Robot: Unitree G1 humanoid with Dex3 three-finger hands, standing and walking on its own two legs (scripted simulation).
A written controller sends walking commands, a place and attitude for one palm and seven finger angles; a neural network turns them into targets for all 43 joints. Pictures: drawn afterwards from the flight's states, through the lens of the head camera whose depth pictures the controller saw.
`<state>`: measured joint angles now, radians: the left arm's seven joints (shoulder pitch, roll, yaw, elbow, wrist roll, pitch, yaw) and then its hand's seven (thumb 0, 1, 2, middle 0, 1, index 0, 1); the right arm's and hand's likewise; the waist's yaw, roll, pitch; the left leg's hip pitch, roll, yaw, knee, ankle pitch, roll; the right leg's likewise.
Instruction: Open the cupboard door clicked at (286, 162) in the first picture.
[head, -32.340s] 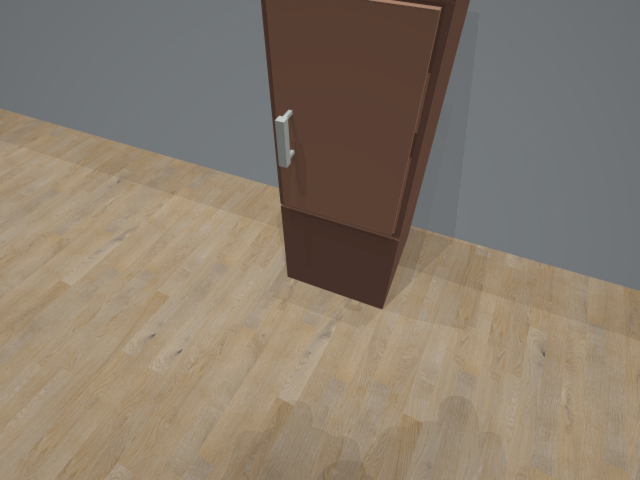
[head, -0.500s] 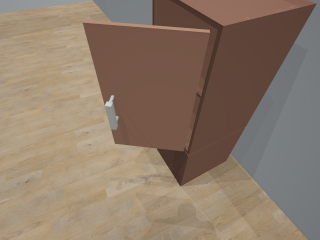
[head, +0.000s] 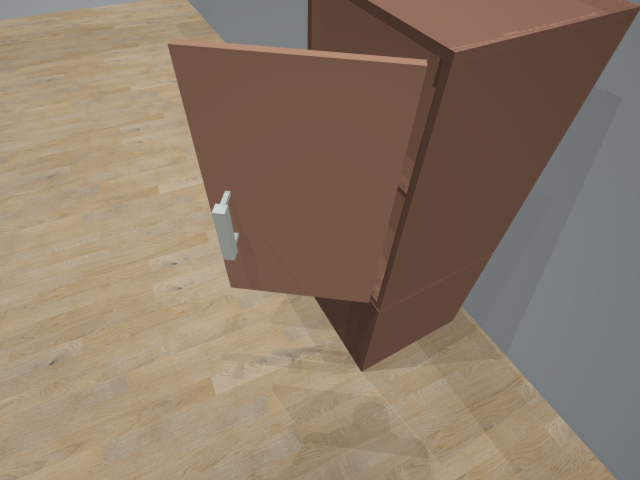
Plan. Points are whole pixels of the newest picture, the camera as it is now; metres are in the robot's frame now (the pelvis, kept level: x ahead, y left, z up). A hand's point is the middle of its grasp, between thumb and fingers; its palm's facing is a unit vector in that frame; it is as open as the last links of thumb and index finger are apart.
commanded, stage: look again from close up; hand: left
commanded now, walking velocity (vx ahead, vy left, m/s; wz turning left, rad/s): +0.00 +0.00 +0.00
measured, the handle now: (228, 225) +0.56 +0.21 -0.08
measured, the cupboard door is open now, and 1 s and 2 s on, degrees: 54 54 54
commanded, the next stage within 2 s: raise the hand with hooked fingers in 0.10 s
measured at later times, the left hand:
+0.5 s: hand (165, 432) +0.18 +0.20 -0.03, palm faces +0.04 -1.00 -0.03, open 8.0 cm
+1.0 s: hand (134, 459) +0.16 +0.24 -0.08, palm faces -0.08 -1.00 +0.00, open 10.9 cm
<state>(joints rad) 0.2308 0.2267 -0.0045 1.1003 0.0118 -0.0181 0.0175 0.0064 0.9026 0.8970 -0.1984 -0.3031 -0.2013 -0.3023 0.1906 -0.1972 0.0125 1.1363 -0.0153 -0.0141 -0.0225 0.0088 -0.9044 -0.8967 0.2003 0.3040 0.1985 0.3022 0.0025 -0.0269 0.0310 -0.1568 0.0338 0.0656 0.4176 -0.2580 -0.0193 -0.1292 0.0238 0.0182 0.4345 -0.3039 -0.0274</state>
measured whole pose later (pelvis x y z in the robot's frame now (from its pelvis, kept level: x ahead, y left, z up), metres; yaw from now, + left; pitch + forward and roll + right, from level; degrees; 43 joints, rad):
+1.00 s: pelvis -0.09 +0.02 -0.11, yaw +2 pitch +16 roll -3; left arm 0.19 0.32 0.26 0.16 -0.33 -0.28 -0.45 0.01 0.16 0.58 -0.25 -0.78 -0.26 -0.77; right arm 0.26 -0.20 0.05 0.55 0.03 -0.20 -0.06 0.02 -0.90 -0.90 0.21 0.31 0.20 0.30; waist -0.03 0.03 -0.13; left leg -1.05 0.04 -0.02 1.24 -0.47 0.02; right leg -0.96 0.01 -0.06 1.20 -0.51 0.00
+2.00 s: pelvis -0.07 +0.01 -0.12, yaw +2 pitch +19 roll -3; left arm 0.03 0.44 0.44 0.37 -0.40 -0.35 -0.65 -0.01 -0.50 0.30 -0.30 -1.20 -0.30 -1.20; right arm 0.26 -0.29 0.02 0.53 0.04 -0.19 -0.05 0.02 -0.90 -0.90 0.20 0.30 0.20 0.30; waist -0.02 0.03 -0.15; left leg -1.11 0.05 -0.03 1.29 -0.51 0.00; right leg -1.03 0.03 -0.07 1.25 -0.56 -0.02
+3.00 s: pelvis -0.07 +0.02 -0.12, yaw +1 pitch +22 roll -3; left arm -0.41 0.48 0.42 0.74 -0.27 -0.35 -0.54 -0.01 -0.50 0.30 -0.30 -1.20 -0.30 -1.20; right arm 0.28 -0.29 0.04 0.58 0.03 -0.10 -0.05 0.01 -0.90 -0.90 0.20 0.30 0.20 0.30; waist -0.06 0.02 -0.15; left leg -1.16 0.05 -0.02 1.29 -0.52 0.01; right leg -1.08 0.03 -0.06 1.26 -0.56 -0.01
